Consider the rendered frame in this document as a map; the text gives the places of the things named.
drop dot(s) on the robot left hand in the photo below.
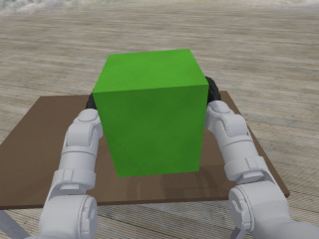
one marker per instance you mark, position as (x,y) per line
(91,103)

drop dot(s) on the robot right upper arm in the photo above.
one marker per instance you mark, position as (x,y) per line
(261,209)

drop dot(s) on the robot right forearm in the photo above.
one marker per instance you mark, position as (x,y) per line
(242,161)

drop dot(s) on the robot left upper arm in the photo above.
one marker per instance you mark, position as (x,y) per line
(69,217)

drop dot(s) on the robot right hand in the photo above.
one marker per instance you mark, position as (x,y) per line
(213,92)

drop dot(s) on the table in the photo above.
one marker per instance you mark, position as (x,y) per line
(31,153)

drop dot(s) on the robot left forearm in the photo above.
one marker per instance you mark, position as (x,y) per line
(76,172)

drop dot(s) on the carton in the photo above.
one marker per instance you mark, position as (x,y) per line
(152,108)

